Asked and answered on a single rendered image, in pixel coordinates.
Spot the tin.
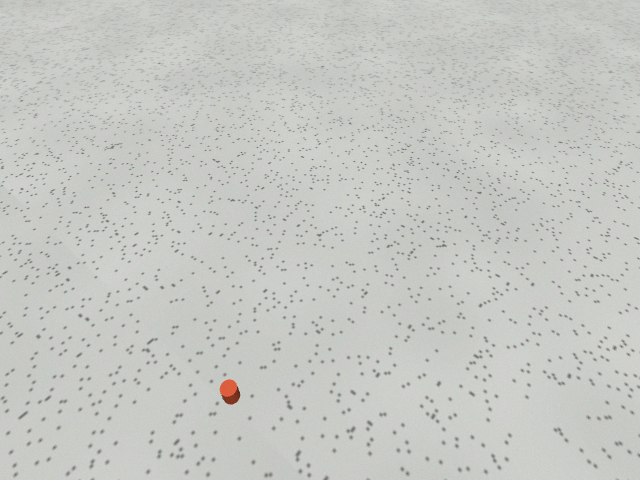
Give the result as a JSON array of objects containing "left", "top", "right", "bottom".
[{"left": 220, "top": 380, "right": 240, "bottom": 405}]

